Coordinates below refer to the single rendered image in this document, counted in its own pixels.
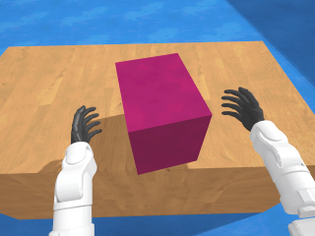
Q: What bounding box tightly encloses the robot right hand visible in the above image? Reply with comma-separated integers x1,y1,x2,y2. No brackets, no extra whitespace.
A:
221,87,265,132

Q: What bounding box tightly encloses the robot left hand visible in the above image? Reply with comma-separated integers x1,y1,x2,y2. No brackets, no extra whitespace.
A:
71,105,102,144

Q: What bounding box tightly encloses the carton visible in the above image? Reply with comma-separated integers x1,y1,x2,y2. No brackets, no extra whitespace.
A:
115,53,213,175

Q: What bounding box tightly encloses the pedestal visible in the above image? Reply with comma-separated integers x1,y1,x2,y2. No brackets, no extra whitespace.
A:
0,40,315,220

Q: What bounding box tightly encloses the right robot forearm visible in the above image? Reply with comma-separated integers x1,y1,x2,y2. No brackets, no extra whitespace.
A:
249,120,315,218

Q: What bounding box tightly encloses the left robot forearm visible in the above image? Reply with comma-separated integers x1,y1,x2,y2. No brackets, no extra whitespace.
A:
48,142,97,236

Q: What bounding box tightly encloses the robot right upper arm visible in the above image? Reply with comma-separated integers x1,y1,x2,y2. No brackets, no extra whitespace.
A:
287,217,315,236

